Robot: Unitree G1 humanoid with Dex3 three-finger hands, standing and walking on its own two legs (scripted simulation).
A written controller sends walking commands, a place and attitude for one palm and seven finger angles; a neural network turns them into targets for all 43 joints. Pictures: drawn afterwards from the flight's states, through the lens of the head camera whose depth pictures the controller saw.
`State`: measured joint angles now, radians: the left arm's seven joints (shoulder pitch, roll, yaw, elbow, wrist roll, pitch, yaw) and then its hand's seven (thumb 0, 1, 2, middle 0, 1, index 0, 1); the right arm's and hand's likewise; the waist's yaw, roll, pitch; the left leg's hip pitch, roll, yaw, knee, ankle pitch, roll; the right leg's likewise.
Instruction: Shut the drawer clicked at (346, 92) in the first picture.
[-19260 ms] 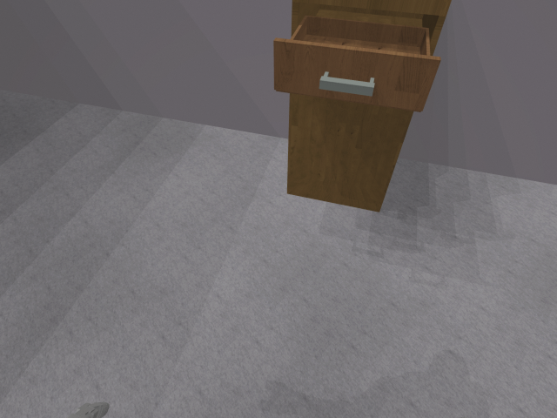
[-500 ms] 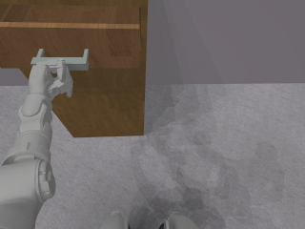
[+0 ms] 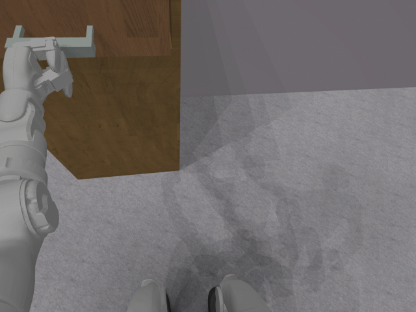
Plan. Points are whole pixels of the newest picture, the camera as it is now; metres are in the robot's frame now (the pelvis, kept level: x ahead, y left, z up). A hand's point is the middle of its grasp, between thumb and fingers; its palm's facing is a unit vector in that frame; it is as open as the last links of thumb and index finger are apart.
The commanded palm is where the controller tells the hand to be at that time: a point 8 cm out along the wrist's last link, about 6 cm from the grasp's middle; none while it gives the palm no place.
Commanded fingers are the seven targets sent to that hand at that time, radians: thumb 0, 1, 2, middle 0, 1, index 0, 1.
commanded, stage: push the drawer shut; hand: left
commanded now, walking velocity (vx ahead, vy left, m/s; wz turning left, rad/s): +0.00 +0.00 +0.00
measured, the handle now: (54, 39) +0.61 +0.23 +0.10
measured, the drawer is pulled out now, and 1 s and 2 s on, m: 0.03 0.00 0.00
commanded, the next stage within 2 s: pull the fist back off the drawer in 0.68 s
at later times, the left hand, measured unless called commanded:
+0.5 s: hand (60, 58) +0.57 +0.21 +0.09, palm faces +0.04 -1.00 -0.02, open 3.1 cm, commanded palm +0.58 +0.23 +0.10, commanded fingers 0.00 0.90 0.90 -1.40 -1.60 -1.40 -1.60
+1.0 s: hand (61, 57) +0.57 +0.21 +0.10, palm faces +0.04 -1.00 -0.03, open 3.2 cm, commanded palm +0.58 +0.22 +0.10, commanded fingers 0.00 0.90 0.90 -1.40 -1.60 -1.40 -1.60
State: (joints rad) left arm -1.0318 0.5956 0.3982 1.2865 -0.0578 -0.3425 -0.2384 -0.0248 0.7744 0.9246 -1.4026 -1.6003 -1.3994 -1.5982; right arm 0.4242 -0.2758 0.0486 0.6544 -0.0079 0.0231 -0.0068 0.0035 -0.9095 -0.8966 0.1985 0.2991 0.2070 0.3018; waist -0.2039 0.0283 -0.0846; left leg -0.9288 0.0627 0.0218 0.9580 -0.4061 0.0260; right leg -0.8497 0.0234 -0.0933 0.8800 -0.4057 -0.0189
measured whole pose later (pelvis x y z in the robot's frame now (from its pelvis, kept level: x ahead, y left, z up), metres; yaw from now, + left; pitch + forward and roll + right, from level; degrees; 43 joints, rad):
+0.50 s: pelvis +0.00 +0.01 -0.01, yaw +0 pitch +24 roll -5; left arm -1.18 0.67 0.39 1.37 0.00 -0.31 -0.21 0.00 0.64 0.91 -1.40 -1.60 -1.40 -1.60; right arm 0.46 -0.27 0.06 0.66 -0.04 0.04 0.01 0.00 -0.91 -0.90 0.20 0.30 0.21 0.30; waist -0.25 0.04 -0.08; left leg -1.01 0.06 0.00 1.00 -0.42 0.04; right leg -0.91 0.02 -0.11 0.88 -0.40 -0.01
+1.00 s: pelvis -0.02 +0.01 -0.02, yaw +0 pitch +26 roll -6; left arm -1.29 0.73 0.35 1.41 0.01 -0.27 -0.19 0.04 0.64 0.94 -1.40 -1.60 -1.40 -1.60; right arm 0.47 -0.29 0.09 0.66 -0.04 -0.04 -0.01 0.00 -0.91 -0.90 0.20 0.30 0.21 0.30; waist -0.28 0.05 -0.07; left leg -1.10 0.06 -0.01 1.04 -0.39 0.05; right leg -0.99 0.02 -0.12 0.92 -0.38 0.00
